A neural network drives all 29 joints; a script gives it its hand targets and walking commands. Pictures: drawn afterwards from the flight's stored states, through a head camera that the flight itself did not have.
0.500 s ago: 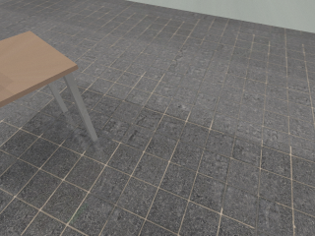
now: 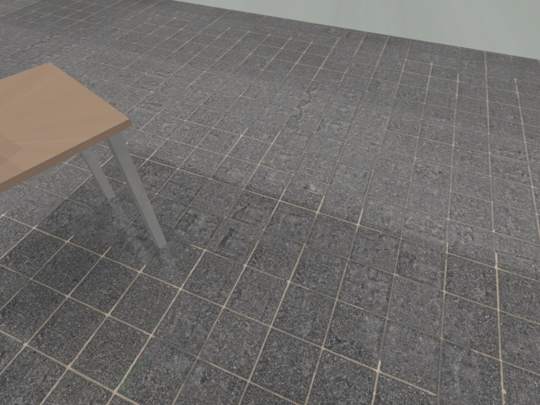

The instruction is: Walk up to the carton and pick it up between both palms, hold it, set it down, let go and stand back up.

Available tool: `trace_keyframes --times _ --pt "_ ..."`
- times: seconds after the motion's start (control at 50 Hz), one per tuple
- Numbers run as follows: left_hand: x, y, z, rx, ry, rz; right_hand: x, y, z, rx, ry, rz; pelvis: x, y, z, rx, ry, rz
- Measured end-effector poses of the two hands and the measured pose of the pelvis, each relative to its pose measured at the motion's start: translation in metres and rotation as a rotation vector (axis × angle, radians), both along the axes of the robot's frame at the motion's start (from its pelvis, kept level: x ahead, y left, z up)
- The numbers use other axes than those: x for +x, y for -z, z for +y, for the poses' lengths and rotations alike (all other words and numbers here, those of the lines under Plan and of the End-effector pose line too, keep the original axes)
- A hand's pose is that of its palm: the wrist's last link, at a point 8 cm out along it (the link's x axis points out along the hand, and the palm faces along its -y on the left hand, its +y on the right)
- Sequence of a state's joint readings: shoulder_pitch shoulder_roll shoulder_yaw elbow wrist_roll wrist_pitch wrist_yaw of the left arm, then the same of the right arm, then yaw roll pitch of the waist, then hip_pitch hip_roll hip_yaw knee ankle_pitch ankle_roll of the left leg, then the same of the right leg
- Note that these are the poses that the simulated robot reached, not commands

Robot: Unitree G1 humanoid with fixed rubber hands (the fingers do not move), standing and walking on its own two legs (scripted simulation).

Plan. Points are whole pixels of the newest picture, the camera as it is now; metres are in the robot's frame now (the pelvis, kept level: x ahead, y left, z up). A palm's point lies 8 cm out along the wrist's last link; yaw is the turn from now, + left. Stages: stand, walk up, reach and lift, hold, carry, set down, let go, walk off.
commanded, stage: stand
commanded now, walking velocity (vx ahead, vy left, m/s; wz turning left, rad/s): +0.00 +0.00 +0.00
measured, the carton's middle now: out of the picture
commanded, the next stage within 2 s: walk up in 1.46 s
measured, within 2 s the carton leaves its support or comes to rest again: neither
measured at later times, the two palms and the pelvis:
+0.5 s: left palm out of the picture -0.03 +0.21 -0.15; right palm out of the picture -0.03 -0.20 -0.15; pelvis -0.01 +0.00 +0.00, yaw +0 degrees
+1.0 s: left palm out of the picture -0.04 +0.21 -0.15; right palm out of the picture -0.04 -0.19 -0.15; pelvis -0.01 +0.01 +0.00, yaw +0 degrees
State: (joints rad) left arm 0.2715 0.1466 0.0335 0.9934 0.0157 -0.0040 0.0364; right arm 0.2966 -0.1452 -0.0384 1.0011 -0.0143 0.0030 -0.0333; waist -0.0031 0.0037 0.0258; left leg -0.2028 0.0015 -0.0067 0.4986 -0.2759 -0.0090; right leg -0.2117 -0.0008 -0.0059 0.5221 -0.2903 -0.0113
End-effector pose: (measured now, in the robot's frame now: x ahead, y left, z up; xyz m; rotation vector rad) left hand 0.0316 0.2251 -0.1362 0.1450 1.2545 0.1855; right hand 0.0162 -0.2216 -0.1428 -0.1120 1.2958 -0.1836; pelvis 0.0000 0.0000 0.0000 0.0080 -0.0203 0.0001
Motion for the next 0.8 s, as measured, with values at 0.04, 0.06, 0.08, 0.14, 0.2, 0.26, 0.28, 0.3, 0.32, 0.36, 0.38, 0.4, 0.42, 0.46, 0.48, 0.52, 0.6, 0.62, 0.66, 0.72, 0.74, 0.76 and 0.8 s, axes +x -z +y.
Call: trace_keyframes --times 0.04,0.06,0.08,0.14,0.2,0.26,0.28,0.3,0.32,0.36,0.38,0.4,0.42,0.46,0.48,0.52,0.6,0.62,0.66,0.72,0.74,0.76,0.8 --pt "-0.006 0.001 -0.001 -0.003 -0.008 0.018 -0.005 0.001 0.001 0.003 0.005 0.015 0.000 -0.001 0.000 0.000 0.000 -0.004" --pt "-0.009 0.002 -0.002 -0.006 -0.010 0.027 -0.007 0.001 0.002 0.004 0.007 0.023 0.000 -0.001 0.000 -0.001 0.000 -0.006" --pt "-0.011 0.002 -0.003 -0.009 -0.011 0.036 -0.009 0.001 0.003 0.006 0.008 0.032 0.000 -0.001 0.000 -0.001 0.000 -0.008" --pt "-0.021 0.004 -0.007 -0.022 -0.015 0.066 -0.017 0.002 0.007 0.013 0.009 0.059 -0.002 -0.002 0.000 -0.003 0.000 -0.012" --pt "-0.030 0.006 -0.011 -0.035 -0.020 0.095 -0.024 0.002 0.010 0.020 0.010 0.084 -0.003 -0.003 0.000 -0.004 0.001 -0.014" --pt "-0.039 0.007 -0.014 -0.045 -0.024 0.120 -0.030 0.002 0.014 0.026 0.010 0.105 -0.004 -0.003 0.001 -0.005 0.001 -0.016" --pt "-0.041 0.007 -0.015 -0.047 -0.025 0.128 -0.032 0.002 0.015 0.027 0.010 0.111 -0.004 -0.003 0.001 -0.005 0.001 -0.016" --pt "-0.044 0.007 -0.016 -0.050 -0.027 0.135 -0.033 0.002 0.016 0.029 0.010 0.116 -0.005 -0.004 0.001 -0.005 0.001 -0.017" --pt "-0.046 0.008 -0.017 -0.052 -0.028 0.141 -0.035 0.002 0.016 0.030 0.010 0.121 -0.005 -0.004 0.001 -0.006 0.001 -0.018" --pt "-0.050 0.008 -0.018 -0.055 -0.029 0.152 -0.038 0.003 0.018 0.033 0.010 0.128 -0.006 -0.004 0.002 -0.006 0.001 -0.019" --pt "-0.052 0.008 -0.018 -0.056 -0.030 0.157 -0.039 0.003 0.019 0.034 0.010 0.132 -0.006 -0.004 0.002 -0.006 0.001 -0.020" --pt "-0.053 0.008 -0.018 -0.057 -0.030 0.161 -0.040 0.003 0.020 0.035 0.010 0.134 -0.006 -0.004 0.002 -0.006 0.001 -0.020" --pt "-0.055 0.009 -0.019 -0.058 -0.031 0.165 -0.040 0.003 0.021 0.036 0.010 0.137 -0.007 -0.004 0.002 -0.006 0.001 -0.021" --pt "-0.057 0.009 -0.019 -0.060 -0.031 0.171 -0.042 0.003 0.022 0.038 0.009 0.141 -0.007 -0.004 0.003 -0.006 0.001 -0.021" --pt "-0.058 0.009 -0.019 -0.061 -0.031 0.174 -0.043 0.003 0.023 0.039 0.009 0.142 -0.008 -0.004 0.003 -0.006 0.001 -0.022" --pt "-0.060 0.009 -0.020 -0.062 -0.031 0.178 -0.044 0.004 0.024 0.041 0.008 0.145 -0.008 -0.004 0.003 -0.006 0.001 -0.022" --pt "-0.063 0.009 -0.020 -0.065 -0.031 0.185 -0.046 0.004 0.026 0.044 0.007 0.150 -0.010 -0.004 0.004 -0.006 0.001 -0.022" --pt "-0.064 0.010 -0.020 -0.065 -0.031 0.187 -0.047 0.004 0.027 0.044 0.006 0.151 -0.010 -0.004 0.004 -0.006 0.001 -0.022" --pt "-0.065 0.010 -0.021 -0.067 -0.031 0.190 -0.048 0.004 0.027 0.045 0.006 0.153 -0.011 -0.004 0.004 -0.006 0.001 -0.022" --pt "-0.067 0.010 -0.021 -0.068 -0.030 0.194 -0.050 0.004 0.028 0.046 0.006 0.157 -0.011 -0.004 0.005 -0.006 0.001 -0.021" --pt "-0.068 0.010 -0.021 -0.068 -0.030 0.195 -0.051 0.004 0.029 0.046 0.006 0.158 -0.012 -0.004 0.005 -0.006 0.001 -0.021" --pt "-0.068 0.010 -0.021 -0.069 -0.030 0.196 -0.051 0.004 0.029 0.046 0.006 0.160 -0.012 -0.004 0.005 -0.006 0.001 -0.020" --pt "-0.069 0.010 -0.021 -0.069 -0.030 0.198 -0.052 0.004 0.029 0.046 0.006 0.162 -0.012 -0.004 0.006 -0.006 0.001 -0.020"
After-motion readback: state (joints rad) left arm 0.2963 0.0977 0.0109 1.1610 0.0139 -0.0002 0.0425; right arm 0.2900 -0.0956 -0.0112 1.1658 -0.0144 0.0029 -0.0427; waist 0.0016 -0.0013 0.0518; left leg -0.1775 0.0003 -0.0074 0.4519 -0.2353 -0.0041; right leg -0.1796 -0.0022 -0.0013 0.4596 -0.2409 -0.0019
